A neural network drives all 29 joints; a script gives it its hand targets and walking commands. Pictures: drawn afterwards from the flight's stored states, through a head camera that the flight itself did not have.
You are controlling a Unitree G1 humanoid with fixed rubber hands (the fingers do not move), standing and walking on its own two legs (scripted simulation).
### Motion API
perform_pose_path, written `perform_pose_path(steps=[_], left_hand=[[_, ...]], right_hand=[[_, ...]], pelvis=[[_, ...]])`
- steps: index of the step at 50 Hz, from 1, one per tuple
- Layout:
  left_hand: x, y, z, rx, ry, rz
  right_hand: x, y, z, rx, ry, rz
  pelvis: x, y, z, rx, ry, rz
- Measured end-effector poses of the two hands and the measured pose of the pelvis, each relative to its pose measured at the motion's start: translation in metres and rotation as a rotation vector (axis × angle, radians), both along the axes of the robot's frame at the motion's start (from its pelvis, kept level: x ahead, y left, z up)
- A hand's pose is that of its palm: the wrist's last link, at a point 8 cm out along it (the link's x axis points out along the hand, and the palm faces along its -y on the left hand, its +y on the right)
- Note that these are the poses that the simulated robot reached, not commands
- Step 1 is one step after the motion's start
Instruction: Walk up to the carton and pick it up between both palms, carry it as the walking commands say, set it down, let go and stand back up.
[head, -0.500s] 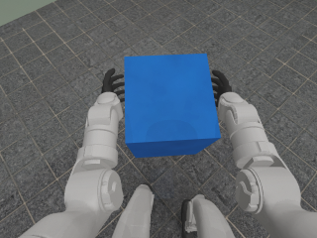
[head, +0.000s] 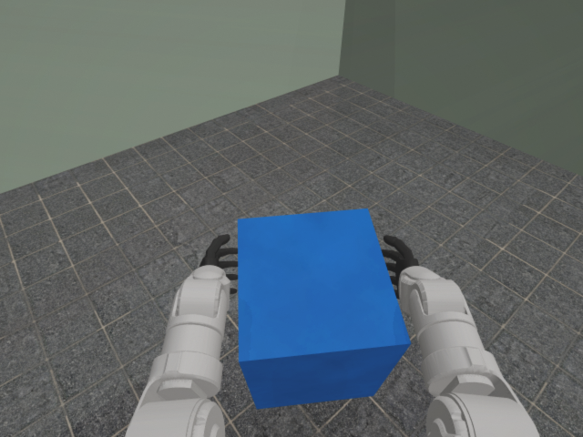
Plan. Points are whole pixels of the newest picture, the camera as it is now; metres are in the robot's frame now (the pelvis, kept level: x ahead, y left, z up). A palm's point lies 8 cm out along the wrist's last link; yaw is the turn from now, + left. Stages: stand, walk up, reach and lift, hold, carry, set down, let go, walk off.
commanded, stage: reach and lift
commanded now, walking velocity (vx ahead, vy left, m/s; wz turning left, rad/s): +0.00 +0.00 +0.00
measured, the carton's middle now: (309, 313) +0.31 +0.03 -0.02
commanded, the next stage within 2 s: hold in 1.26 s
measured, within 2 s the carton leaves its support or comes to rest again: neither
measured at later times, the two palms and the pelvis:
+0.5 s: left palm (213, 277) +0.31 +0.17 +0.05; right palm (411, 283) +0.33 -0.12 +0.05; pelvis +0.00 +0.00 +0.00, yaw +0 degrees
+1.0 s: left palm (224, 274) +0.32 +0.16 +0.05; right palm (421, 291) +0.32 -0.13 +0.05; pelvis +0.00 +0.00 +0.00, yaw +0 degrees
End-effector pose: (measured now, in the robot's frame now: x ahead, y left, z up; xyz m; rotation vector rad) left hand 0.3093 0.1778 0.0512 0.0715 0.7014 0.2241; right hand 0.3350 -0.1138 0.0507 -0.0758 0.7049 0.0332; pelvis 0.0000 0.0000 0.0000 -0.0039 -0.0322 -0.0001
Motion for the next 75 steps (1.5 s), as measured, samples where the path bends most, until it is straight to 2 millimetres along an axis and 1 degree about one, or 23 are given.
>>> perform_pose_path(steps=[6,22,35,47,57,75], left_hand=[[0.003,-0.002,0.004,0.004,0.003,-0.003],[0.001,-0.002,0.004,-0.008,0.002,-0.003],[0.009,-0.012,0.002,-0.012,0.005,-0.04],[0.01,-0.017,0.003,0.009,0.002,-0.058],[0.003,-0.019,0.0,0.021,0.01,-0.076],[-0.006,-0.014,0.002,0.011,-0.003,-0.067]], right_hand=[[-0.001,-0.002,0.001,0.004,0.007,-0.01],[-0.005,-0.002,0.001,0.001,0.009,-0.019],[-0.007,-0.013,0.0,-0.002,0.004,-0.06],[-0.012,-0.016,-0.003,-0.002,0.004,-0.072],[-0.022,-0.019,-0.006,0.0,0.015,-0.091],[-0.032,-0.013,-0.002,0.0,0.002,-0.093]], pelvis=[[0.004,-0.001,0.001,0.002,-0.007,0.0],[0.002,0.0,0.001,0.0,-0.012,0.0],[0.004,0.003,0.001,-0.004,-0.01,0.0],[0.004,0.003,0.001,-0.004,-0.01,0.0],[0.001,0.003,0.001,-0.005,-0.014,0.0],[-0.006,0.007,0.0,-0.009,-0.027,0.0]])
